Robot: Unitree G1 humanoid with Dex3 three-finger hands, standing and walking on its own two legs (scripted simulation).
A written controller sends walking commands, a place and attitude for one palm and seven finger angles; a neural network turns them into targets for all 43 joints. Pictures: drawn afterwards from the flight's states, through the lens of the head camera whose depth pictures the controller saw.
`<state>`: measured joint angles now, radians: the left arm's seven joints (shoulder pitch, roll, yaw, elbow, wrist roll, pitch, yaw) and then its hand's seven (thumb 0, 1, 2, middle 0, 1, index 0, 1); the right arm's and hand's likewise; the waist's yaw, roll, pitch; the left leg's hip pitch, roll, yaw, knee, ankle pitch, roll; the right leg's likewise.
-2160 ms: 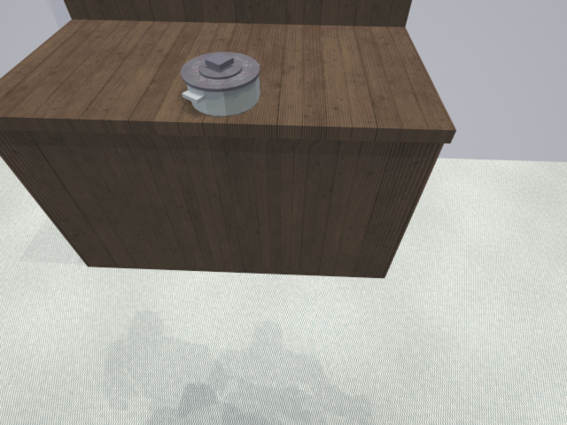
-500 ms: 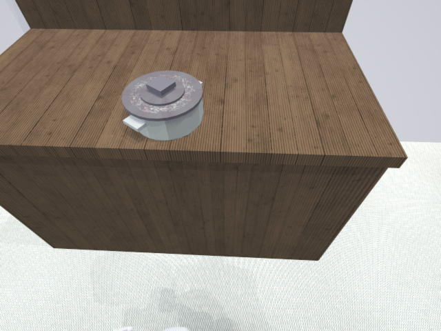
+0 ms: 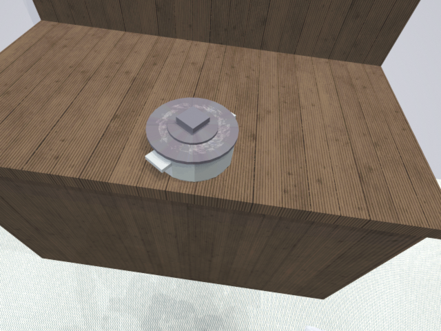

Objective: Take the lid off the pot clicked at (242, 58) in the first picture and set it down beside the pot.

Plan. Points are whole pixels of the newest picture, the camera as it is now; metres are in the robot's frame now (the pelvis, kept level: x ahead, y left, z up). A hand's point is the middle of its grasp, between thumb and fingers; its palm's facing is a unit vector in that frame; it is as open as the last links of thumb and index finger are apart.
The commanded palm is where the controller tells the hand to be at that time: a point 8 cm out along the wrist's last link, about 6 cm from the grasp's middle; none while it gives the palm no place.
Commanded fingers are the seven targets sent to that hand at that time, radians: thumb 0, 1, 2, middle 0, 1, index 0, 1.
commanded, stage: come to a stop and stand still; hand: left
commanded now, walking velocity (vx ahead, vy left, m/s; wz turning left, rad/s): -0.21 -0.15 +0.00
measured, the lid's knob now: (193, 119) +0.49 +0.12 +0.09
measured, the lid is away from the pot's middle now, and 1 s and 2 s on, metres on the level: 0.00 0.00 0.00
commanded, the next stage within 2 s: look again from close up in 0.86 s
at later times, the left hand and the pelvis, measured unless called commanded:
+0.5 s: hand out of the picture -0.01 +0.11 -0.16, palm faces -0.01 -0.97 -0.24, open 7.4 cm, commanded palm none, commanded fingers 0.00 0.90 0.90 -0.20 -0.30 -0.20 -0.30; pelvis -0.06 -0.07 +0.00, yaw -1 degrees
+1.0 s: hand out of the picture -0.10 +0.09 -0.17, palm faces +0.03 -0.98 -0.19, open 7.4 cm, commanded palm none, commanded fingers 0.00 0.90 0.90 -0.20 -0.30 -0.20 -0.30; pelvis -0.08 -0.07 +0.00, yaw +0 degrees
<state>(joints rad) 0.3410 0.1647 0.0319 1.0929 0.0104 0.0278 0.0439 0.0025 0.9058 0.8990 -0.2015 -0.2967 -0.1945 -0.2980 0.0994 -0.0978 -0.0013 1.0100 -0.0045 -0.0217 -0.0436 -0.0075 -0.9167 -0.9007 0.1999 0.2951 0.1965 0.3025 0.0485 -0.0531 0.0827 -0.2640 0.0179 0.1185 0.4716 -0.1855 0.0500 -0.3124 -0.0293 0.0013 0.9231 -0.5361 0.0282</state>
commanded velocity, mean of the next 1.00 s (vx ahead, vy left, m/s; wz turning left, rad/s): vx -0.01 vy -0.01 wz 0.00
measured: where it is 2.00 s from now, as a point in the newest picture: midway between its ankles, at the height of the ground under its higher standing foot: outside the picture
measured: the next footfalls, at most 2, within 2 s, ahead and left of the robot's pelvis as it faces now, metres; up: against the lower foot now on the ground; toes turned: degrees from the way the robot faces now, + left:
right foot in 0.30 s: -0.02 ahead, -0.18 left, +0.00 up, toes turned -3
left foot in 0.58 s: -0.04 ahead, +0.05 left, +0.00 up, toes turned +0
